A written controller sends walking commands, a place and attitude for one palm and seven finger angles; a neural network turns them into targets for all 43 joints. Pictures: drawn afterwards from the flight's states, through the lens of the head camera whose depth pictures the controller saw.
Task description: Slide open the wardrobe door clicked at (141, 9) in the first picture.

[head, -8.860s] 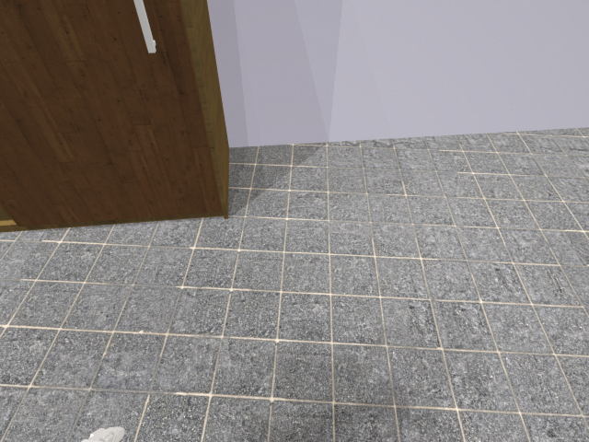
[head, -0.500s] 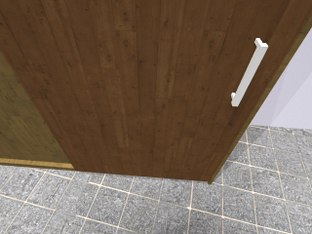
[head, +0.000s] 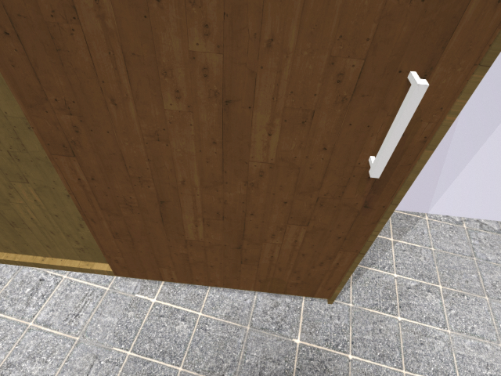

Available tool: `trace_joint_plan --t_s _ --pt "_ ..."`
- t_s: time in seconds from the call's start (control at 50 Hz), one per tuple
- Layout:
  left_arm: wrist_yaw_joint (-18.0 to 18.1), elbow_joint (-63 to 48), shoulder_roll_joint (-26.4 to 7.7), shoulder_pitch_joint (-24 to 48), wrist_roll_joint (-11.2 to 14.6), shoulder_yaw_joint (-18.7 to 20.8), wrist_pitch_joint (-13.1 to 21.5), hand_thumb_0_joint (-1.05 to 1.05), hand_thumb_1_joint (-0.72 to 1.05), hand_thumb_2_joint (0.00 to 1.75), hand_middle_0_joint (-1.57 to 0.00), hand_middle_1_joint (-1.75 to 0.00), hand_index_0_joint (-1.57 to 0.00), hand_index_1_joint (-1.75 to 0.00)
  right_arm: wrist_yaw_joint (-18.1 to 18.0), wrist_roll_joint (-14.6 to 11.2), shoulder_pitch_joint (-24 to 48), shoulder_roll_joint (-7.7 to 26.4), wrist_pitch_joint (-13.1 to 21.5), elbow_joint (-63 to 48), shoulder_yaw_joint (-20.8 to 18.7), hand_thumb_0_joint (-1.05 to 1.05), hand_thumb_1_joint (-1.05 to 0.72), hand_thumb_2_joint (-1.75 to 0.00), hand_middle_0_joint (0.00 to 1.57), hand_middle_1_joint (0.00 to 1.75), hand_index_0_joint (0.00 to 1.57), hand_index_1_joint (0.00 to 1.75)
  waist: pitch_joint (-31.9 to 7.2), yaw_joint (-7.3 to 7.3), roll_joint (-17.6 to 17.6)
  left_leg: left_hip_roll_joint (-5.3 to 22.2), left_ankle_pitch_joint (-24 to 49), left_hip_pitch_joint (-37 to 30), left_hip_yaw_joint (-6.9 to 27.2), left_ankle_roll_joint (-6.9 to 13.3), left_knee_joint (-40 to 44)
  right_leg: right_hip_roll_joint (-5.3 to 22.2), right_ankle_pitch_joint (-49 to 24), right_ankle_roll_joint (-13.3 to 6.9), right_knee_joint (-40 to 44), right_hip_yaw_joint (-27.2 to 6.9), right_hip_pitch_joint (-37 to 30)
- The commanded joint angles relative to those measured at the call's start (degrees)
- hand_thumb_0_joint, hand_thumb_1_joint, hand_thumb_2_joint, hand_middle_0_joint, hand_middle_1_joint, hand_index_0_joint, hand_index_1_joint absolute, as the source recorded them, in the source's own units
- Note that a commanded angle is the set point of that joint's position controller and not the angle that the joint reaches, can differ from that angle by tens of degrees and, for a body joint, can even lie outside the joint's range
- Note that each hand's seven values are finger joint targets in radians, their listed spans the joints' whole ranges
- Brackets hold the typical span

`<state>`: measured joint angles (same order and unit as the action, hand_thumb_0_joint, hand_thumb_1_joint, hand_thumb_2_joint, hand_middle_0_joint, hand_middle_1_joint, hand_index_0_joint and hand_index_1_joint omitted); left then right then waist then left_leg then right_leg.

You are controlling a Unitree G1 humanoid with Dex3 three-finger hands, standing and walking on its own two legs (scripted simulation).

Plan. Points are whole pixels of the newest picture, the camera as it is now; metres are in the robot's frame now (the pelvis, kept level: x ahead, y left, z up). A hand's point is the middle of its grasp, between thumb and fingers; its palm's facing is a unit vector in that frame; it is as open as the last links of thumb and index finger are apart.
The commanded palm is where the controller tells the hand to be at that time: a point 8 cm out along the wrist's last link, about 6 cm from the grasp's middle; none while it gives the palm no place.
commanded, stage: look again from close up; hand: right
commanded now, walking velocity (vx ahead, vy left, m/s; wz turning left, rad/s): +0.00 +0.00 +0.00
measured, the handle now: (392, 129) +0.55 -0.23 +0.14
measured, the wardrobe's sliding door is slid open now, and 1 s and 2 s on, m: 0.00 0.00 0.00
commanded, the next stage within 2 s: shuffle to correct the standing spot in 0.60 s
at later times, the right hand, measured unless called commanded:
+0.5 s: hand out of the picture +0.00 -0.16 -0.17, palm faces +0.04 +0.98 -0.19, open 7.4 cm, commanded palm none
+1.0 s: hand out of the picture +0.01 -0.18 -0.18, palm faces +0.11 +0.98 -0.17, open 7.4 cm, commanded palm none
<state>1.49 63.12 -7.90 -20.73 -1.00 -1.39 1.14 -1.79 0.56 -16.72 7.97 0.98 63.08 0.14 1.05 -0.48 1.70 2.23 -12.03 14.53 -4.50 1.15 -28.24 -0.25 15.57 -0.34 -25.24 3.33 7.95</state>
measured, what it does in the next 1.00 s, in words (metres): stands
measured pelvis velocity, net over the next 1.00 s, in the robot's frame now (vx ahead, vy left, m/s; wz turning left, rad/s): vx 0.03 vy -0.01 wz -0.03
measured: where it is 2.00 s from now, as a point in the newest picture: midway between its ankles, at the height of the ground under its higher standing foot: outside the picture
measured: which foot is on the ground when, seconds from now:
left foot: down 0.00-1.00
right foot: down 0.00-1.00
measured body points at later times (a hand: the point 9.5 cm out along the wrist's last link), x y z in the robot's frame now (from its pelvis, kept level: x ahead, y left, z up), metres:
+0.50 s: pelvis +0.01 +0.01 +0.00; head +0.02 +0.02 +0.45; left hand +0.01 +0.22 -0.16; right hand +0.00 -0.21 -0.16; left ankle +0.04 +0.10 -0.74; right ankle -0.02 -0.11 -0.74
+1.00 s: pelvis +0.03 -0.01 +0.00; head +0.04 -0.02 +0.45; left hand +0.00 +0.22 -0.16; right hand +0.01 -0.23 -0.17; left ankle +0.04 +0.10 -0.74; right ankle -0.01 -0.11 -0.74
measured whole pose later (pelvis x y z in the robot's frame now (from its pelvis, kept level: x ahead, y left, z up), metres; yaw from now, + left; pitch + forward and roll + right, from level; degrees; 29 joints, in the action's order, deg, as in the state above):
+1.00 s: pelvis +0.03 -0.01 +0.00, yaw -2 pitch +0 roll +0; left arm 1.1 63.8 -8.2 -21.0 -1.6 -0.1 -0.1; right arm -1.5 1.4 -18.6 8.2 0.0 61.1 -2.5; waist 1.2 1.0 -0.8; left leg 2.1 -15.7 13.9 -6.6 1.2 -29.8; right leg 0.9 19.3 -0.7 -30.0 3.3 10.1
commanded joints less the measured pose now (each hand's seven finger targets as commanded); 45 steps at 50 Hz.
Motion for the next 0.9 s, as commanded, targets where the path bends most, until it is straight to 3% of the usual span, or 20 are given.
trace_joint_plan --t_s 0.0,0.12,0.46,0.58,0.68,0.72,0.76,0.82,0.86,0.88 --pt "0.13 -1.04 -4.84 -3.18 0.14 0.83 1.02 0.0 0.9 0.9 -0.2 -0.3 -0.2 -0.3 -0.13 -0.15 -2.98 5.86 1.0 -1.31 -0.82 0.0 -0.9 -0.9 0.2 0.3 0.2 0.3 4.59 0.66 -2.63 4.68 -0.77 -3.57 6.85 1.77 6.29 5.29 -2.09 -1.22 6.58 -5.13 7.77" --pt "0.27 -0.04 -4.74 -3.01 0.2 0.88 1.06 0.0 0.9 0.9 -0.2 -0.3 -0.2 -0.3 -0.19 -0.07 -2.95 5.87 1.06 -0.77 -0.82 0.0 -0.9 -0.9 0.2 0.3 0.2 0.3 3.2 0.56 -1.95 4.63 3.03 -4.75 6.3 1.75 5.85 5.71 -5.13 -1.12 6.35 -5.0 5.97" --pt "0.44 0.24 -4.97 -1.06 0.2 1.12 0.75 0.0 0.9 0.9 -0.2 -0.3 -0.2 -0.3 -0.17 0.02 -3.16 6.11 1.09 -0.57 -0.92 0.0 -0.9 -0.9 0.2 0.3 0.2 0.3 3.71 0.51 -1.61 4.83 3.06 -4.11 7.02 1.76 7.77 5.62 -5.17 -0.68 5.87 -4.28 4.53" --pt "0.44 0.24 -5.11 -0.71 0.25 1.19 0.82 0.0 0.9 0.9 -0.2 -0.3 -0.2 -0.3 -0.16 0.03 -2.97 6.4 1.14 -0.9 -1.07 0.0 -0.9 -0.9 0.2 0.3 0.2 0.3 3.65 0.61 -3.06 5.0 3.91 -4.88 6.69 1.76 7.78 5.61 -5.67 -0.67 6.0 -4.4 4.75" --pt "0.52 0.26 -5.28 -0.5 0.19 1.18 0.85 0.0 0.9 0.9 -0.2 -0.3 -0.2 -0.3 -0.14 -0.02 -2.9 6.56 1.09 -1.03 -1.19 0.0 -0.9 -0.9 0.2 0.3 0.2 0.3 3.57 0.86 -1.5 4.9 4.77 -5.21 6.51 1.85 7.51 5.8 -6.27 -0.6 6.07 -4.43 4.64" --pt "0.43 0.54 -4.44 -1.44 0.08 1.01 0.51 0.0 0.9 0.9 -0.2 -0.3 -0.2 -0.3 -0.18 0.18 -3.48 6.28 0.98 -1.03 -1.26 0.0 -0.9 -0.9 0.2 0.3 0.2 0.3 3.28 1.04 -2.27 5.43 -0.14 -5.75 7.25 2.18 8.18 5.05 -2.58 -0.53 5.32 -3.58 5.28" --pt "0.16 0.32 -4.29 -1.85 -0.17 1.11 -0.13 0.0 0.9 0.9 -0.2 -0.3 -0.2 -0.3 -0.17 0.36 -3.98 7.04 0.73 -1.46 -1.8 0.0 -0.9 -0.9 0.2 0.3 0.2 0.3 5.5 1.36 -4.42 6.86 -10.04 -4.14 9.75 3.21 10.33 3.45 2.9 -0.39 3.06 -2.36 7.95" --pt "-0.17 -0.65 -3.79 -2.73 -0.41 1.4 -0.92 0.0 0.9 0.9 -0.2 -0.3 -0.2 -0.3 -0.2 0.66 -5.16 9.05 0.23 -2.59 -3.08 0.0 -0.9 -0.9 0.2 0.3 0.2 0.3 6.26 1.74 -8.42 11.26 -22.43 -2.45 15.41 5.69 15.94 1.72 6.87 -0.29 -3.47 -0.25 10.57" --pt "-0.39 -1.08 -3.63 -3.26 -0.51 1.59 -0.88 0.0 0.9 0.9 -0.2 -0.3 -0.2 -0.3 -0.32 0.79 -5.11 9.86 0.19 -3.54 -3.96 0.0 -0.9 -0.9 0.2 0.3 0.2 0.3 6.21 1.73 -9.78 14.22 -24.55 -0.6 18.42 7.45 18.1 2.27 6.57 -0.43 -7.6 -0.12 11.09" --pt "-0.49 -1.21 -3.4 -3.36 -0.55 1.67 -0.72 0.0 0.9 0.9 -0.2 -0.3 -0.2 -0.3 -0.31 0.9 -4.88 9.65 0.21 -3.92 -4.22 0.0 -0.9 -0.9 0.2 0.3 0.2 0.3 6.06 1.63 -9.4 14.66 -23.12 0.17 17.95 7.89 17.76 2.63 6.4 -0.47 -7.49 -0.26 10.57"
